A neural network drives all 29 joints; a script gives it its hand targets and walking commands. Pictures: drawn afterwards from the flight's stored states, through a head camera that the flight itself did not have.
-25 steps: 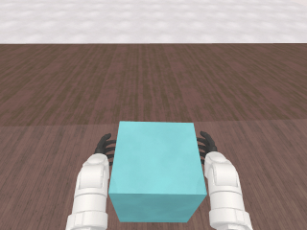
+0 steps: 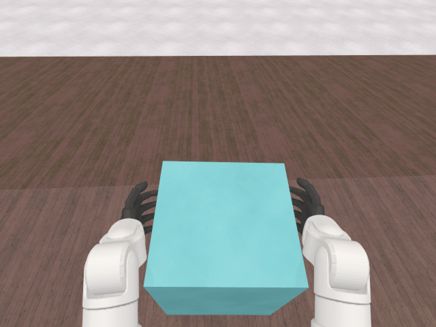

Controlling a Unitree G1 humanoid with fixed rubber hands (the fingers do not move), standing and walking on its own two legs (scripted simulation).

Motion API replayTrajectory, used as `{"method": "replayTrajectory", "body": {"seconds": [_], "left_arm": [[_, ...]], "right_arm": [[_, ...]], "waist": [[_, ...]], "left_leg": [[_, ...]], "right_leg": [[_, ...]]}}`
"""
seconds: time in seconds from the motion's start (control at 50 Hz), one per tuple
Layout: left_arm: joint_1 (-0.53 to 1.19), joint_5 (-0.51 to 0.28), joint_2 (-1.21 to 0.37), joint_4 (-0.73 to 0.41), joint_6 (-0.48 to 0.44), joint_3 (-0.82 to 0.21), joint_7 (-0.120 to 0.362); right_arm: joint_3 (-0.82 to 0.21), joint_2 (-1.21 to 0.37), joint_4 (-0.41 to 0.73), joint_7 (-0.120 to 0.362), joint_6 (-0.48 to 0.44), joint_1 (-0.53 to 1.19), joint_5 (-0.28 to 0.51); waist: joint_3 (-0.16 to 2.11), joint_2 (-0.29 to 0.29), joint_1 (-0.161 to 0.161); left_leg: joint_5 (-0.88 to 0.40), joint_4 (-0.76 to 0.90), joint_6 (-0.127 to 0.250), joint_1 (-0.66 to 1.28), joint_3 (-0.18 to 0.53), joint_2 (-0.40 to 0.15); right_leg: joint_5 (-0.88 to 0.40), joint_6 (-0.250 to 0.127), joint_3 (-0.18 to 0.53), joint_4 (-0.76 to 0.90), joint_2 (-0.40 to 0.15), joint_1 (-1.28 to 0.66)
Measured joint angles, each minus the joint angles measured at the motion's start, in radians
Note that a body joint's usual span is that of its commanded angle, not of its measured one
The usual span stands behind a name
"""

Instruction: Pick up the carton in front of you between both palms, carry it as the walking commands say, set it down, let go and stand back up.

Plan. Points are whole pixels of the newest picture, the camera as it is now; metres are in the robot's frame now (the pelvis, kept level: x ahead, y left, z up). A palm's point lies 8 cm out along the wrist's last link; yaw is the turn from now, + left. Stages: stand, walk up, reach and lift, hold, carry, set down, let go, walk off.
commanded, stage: carry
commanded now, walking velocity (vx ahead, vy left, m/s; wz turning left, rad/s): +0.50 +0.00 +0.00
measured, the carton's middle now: (221, 244) +0.27 +0.00 +0.02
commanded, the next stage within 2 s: none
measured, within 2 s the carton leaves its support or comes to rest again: neither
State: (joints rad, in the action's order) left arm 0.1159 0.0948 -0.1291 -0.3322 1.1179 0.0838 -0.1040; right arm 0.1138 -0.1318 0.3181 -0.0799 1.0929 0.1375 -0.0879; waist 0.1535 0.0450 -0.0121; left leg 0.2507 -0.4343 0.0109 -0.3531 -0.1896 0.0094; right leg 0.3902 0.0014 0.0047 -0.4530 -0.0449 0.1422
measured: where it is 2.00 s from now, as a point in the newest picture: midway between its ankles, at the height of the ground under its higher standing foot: (231, 171)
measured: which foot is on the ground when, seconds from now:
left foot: down 0.00-0.40, up 0.42-0.82, down 0.84-1.00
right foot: down 0.00-0.00, up 0.02-0.34, down 0.36-0.84, up 0.86-1.00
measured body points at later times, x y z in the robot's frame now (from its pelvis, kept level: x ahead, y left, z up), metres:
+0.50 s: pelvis +0.29 -0.06 +0.00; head +0.29 -0.06 +0.45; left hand +0.54 +0.10 +0.07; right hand +0.55 -0.21 +0.07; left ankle +0.16 +0.07 -0.65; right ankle +0.33 -0.13 -0.74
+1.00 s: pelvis +0.62 -0.02 +0.00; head +0.63 -0.01 +0.45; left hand +0.88 +0.11 +0.06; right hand +0.86 -0.19 +0.07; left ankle +0.65 +0.05 -0.74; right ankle +0.50 -0.13 -0.64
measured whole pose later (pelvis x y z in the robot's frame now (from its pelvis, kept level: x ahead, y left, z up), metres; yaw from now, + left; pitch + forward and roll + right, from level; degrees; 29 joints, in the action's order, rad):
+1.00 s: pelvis +0.62 -0.02 +0.00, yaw -4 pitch +4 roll +0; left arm 0.03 0.07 -0.13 -0.45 1.23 0.06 -0.12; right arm 0.06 -0.13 0.44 -0.11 1.20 0.03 -0.06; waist 0.07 0.01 0.02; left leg 0.19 -0.44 0.08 -0.33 -0.28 -0.04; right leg 0.34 -0.01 -0.08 -1.15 -0.08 0.44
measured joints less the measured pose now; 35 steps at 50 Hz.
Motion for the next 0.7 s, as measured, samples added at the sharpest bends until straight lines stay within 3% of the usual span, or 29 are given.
{"method": "replayTrajectory", "body": {"seconds": [0.02, 0.06, 0.1, 0.14, 0.26, 0.34, 0.38, 0.42, 0.46, 0.5, 0.6, 0.7], "left_arm": [[-0.015, -0.008, 0.002, -0.03, 0.014, 0.005, -0.003], [-0.051, -0.02, 0.003, -0.066, 0.044, 0.013, -0.011], [-0.077, -0.029, 0.003, -0.085, 0.08, 0.005, -0.016], [-0.089, -0.036, 0.003, -0.092, 0.106, -0.006, -0.018], [-0.093, -0.041, 0.002, -0.138, 0.119, -0.021, -0.019], [-0.09, -0.038, 0.002, -0.166, 0.126, -0.02, -0.019], [-0.073, -0.037, 0.002, -0.16, 0.127, -0.023, -0.019], [-0.049, -0.034, 0.002, -0.116, 0.117, -0.029, -0.019], [-0.049, -0.033, 0.001, -0.097, 0.118, -0.031, -0.019], [-0.068, -0.033, 0.001, -0.106, 0.116, -0.03, -0.019], [-0.096, -0.036, 0.001, -0.147, 0.094, -0.027, -0.019], [-0.092, -0.041, 0.002, -0.178, 0.084, -0.034, -0.019]], "right_arm": [[-0.016, 0.0, 0.016, -0.004, 0.01, -0.007, 0.003], [-0.049, 0.002, 0.029, -0.013, 0.033, -0.031, 0.005], [-0.062, 0.004, 0.055, -0.025, 0.068, -0.066, 0.01], [-0.061, 0.004, 0.086, -0.033, 0.098, -0.095, 0.017], [-0.053, 0.005, 0.155, -0.044, 0.13, -0.101, 0.034], [-0.052, 0.005, 0.171, -0.045, 0.142, -0.082, 0.039], [-0.041, 0.005, 0.176, -0.045, 0.147, -0.07, 0.039], [-0.019, 0.005, 0.158, -0.045, 0.147, -0.06, 0.04], [-0.014, 0.005, 0.146, -0.045, 0.151, -0.062, 0.038], [-0.024, 0.005, 0.142, -0.044, 0.15, -0.069, 0.037], [-0.05, 0.005, 0.16, -0.034, 0.117, -0.085, 0.026], [-0.055, 0.005, 0.205, -0.031, 0.101, -0.101, 0.023]], "waist": [[0.005, 0.004, -0.002], [0.017, -0.004, 0.0], [0.02, -0.028, 0.007], [0.017, -0.045, 0.018], [0.001, -0.064, 0.049], [-0.007, -0.069, 0.051], [-0.012, -0.082, 0.042], [-0.023, -0.089, 0.023], [-0.041, -0.078, 0.011], [-0.056, -0.07, 0.0], [-0.068, -0.049, -0.021], [-0.05, -0.048, -0.012]], "left_leg": [[-0.069, -0.003, 0.022, 0.006, -0.014, 0.0], [-0.036, -0.05, 0.048, 0.014, -0.031, -0.008], [0.012, -0.034, 0.049, 0.053, -0.03, -0.019], [0.016, 0.023, 0.034, 0.11, -0.024, -0.025], [0.048, 0.148, -0.003, 0.278, -0.007, -0.047], [0.155, 0.102, -0.048, 0.366, 0.003, -0.078], [0.252, -0.054, -0.062, 0.352, 0.021, -0.117], [0.231, -0.376, -0.052, 0.216, 0.086, -0.127], [0.191, -0.637, -0.026, 0.061, 0.125, -0.106], [0.121, -0.724, -0.01, -0.061, 0.122, -0.104], [0.002, -0.535, -0.011, -0.223, 0.092, -0.114], [-0.12, -0.247, -0.016, -0.256, 0.057, -0.116]], "right_leg": [[0.044, 0.002, -0.009, -0.089, -0.009, 0.029], [0.085, -0.004, -0.036, -0.319, -0.012, 0.129], [0.083, -0.012, -0.069, -0.494, -0.01, 0.236], [0.03, -0.01, -0.096, -0.532, -0.021, 0.321], [-0.161, 0.003, -0.141, -0.241, -0.042, 0.428], [-0.25, -0.01, -0.207, -0.078, -0.025, 0.385], [-0.294, -0.048, -0.246, -0.067, -0.008, 0.344], [-0.234, -0.087, -0.265, -0.142, -0.004, 0.343], [-0.185, -0.096, -0.274, -0.119, -0.002, 0.301], [-0.189, -0.082, -0.276, -0.05, 0.004, 0.241], [-0.181, -0.073, -0.259, 0.102, 0.013, 0.092], [-0.127, -0.043, -0.25, 0.186, 0.018, -0.052]]}}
